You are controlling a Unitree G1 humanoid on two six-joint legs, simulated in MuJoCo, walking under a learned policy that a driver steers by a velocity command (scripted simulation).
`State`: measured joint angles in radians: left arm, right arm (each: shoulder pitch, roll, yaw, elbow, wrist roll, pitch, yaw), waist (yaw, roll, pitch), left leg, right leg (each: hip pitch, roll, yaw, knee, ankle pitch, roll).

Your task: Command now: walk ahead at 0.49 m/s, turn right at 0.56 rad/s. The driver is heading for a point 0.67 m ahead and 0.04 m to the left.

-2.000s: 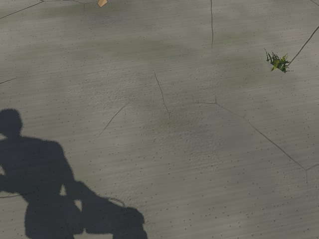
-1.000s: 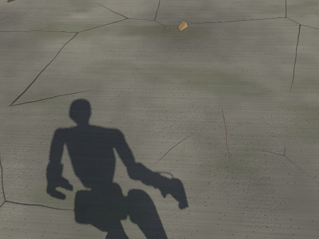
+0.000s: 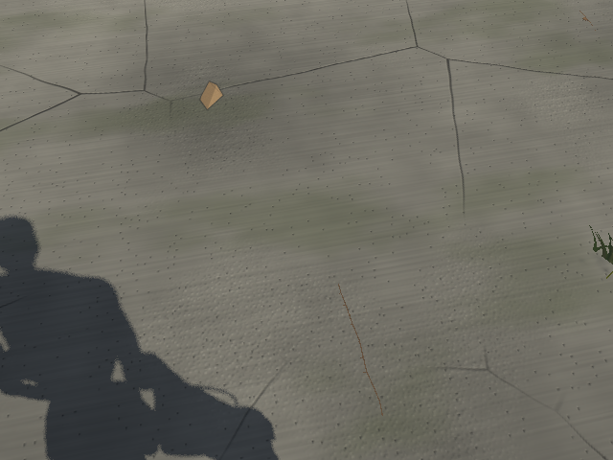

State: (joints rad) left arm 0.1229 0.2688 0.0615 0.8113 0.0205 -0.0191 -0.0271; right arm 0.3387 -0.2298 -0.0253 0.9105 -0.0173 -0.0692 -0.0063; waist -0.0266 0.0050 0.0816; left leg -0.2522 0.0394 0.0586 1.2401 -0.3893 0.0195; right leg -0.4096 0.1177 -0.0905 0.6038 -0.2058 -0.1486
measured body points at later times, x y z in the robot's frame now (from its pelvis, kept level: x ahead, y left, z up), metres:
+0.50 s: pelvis +0.30 +0.02 +0.00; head +0.33 +0.02 +0.45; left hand +0.29 +0.30 -0.13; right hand +0.46 -0.24 -0.10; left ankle +0.41 +0.08 -0.72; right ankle +0.08 -0.03 -0.69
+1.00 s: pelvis +0.55 +0.00 +0.01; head +0.59 -0.01 +0.46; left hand +0.74 +0.23 -0.09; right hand +0.54 -0.27 -0.13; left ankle +0.41 +0.08 -0.70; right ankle +0.68 -0.08 -0.72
